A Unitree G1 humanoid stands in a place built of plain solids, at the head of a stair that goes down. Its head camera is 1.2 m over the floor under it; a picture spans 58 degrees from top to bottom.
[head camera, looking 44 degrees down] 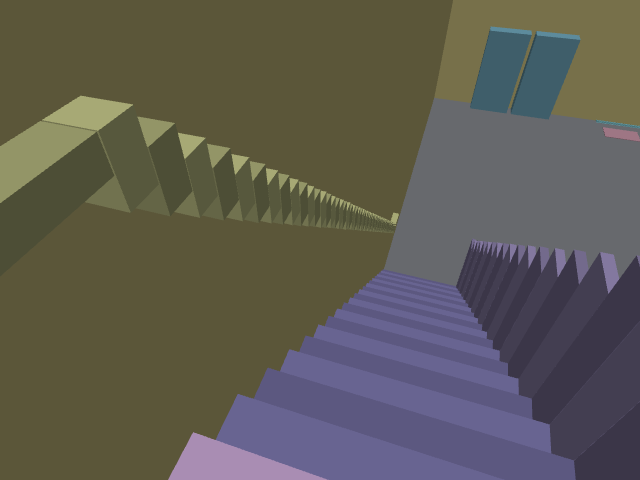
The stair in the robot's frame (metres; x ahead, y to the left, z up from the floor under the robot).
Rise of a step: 0.20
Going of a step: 0.22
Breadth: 1.15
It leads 18 degrees to the right of straight ahead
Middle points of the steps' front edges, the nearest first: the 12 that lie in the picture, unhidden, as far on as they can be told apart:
0.52 -0.27 -0.19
0.73 -0.33 -0.39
0.93 -0.40 -0.59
1.14 -0.47 -0.78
1.35 -0.54 -0.98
1.56 -0.60 -1.17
1.76 -0.67 -1.37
1.97 -0.74 -1.57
2.18 -0.81 -1.76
2.39 -0.87 -1.96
2.59 -0.94 -2.15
2.80 -1.01 -2.35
